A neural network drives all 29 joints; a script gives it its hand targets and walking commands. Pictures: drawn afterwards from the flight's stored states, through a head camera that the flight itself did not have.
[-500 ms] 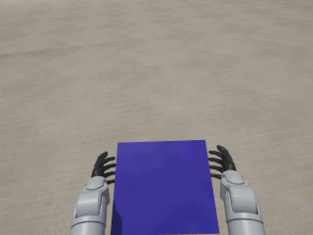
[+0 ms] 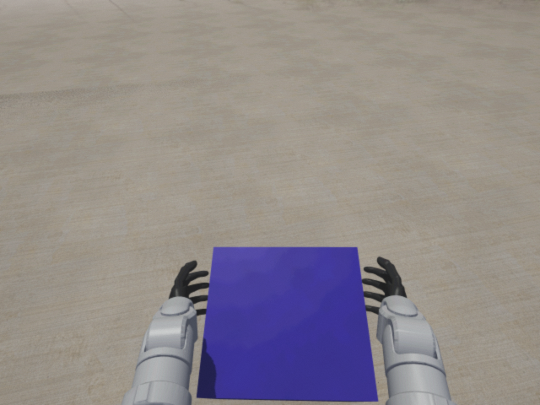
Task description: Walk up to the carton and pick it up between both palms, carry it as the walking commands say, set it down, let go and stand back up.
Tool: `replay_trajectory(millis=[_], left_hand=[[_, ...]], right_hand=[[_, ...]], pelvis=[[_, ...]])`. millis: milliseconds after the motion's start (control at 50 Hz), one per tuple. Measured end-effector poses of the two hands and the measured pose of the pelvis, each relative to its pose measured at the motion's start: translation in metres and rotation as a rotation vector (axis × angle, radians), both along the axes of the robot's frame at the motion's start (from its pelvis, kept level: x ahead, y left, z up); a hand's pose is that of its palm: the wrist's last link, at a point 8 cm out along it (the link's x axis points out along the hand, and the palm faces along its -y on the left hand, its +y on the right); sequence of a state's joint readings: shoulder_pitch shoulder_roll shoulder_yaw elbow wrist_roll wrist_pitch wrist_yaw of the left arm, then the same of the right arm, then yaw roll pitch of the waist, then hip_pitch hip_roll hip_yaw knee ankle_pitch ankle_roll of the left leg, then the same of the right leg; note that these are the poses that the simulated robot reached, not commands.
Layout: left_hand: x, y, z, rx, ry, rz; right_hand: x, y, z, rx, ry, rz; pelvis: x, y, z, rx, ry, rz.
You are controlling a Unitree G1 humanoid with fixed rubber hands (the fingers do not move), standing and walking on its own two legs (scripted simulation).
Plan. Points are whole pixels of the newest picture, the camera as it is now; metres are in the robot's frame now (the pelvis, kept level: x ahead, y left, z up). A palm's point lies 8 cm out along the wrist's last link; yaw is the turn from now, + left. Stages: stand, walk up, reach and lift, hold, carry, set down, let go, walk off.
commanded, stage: set down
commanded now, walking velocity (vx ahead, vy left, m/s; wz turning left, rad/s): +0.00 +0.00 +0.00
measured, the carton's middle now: (285, 327) +0.32 -0.01 -0.09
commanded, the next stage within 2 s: none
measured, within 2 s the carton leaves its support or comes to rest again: neither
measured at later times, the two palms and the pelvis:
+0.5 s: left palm (182, 325) +0.31 +0.17 -0.06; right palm (374, 324) +0.30 -0.16 -0.05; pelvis +0.00 +0.02 -0.02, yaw +0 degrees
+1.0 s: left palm (207, 351) +0.32 +0.15 -0.17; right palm (373, 348) +0.32 -0.19 -0.16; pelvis -0.05 +0.00 -0.11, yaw +2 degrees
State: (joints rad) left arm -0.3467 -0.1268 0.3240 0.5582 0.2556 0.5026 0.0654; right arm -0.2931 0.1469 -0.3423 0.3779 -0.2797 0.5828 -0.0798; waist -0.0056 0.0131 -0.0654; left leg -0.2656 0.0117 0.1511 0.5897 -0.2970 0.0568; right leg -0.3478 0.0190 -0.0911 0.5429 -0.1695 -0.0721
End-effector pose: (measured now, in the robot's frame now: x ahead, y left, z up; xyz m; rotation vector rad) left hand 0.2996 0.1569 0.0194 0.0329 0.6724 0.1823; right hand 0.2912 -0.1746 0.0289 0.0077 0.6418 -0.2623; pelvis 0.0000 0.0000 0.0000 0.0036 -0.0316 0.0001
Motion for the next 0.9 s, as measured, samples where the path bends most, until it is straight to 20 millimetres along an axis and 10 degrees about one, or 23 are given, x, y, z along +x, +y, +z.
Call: replay_trajectory(millis=[580, 900], left_hand=[[0.009, 0.019, -0.103, -0.025, 0.053, -0.006], [0.014, -0.002, -0.174, -0.083, -0.038, 0.1]], right_hand=[[0.012, 0.014, -0.1, -0.001, 0.045, 0.052], [0.019, -0.002, -0.179, 0.038, -0.037, -0.012]], pelvis=[[-0.002, 0.02, -0.029, -0.017, 0.104, 0.008], [-0.038, 0.007, -0.084, 0.007, 0.295, 0.031]])
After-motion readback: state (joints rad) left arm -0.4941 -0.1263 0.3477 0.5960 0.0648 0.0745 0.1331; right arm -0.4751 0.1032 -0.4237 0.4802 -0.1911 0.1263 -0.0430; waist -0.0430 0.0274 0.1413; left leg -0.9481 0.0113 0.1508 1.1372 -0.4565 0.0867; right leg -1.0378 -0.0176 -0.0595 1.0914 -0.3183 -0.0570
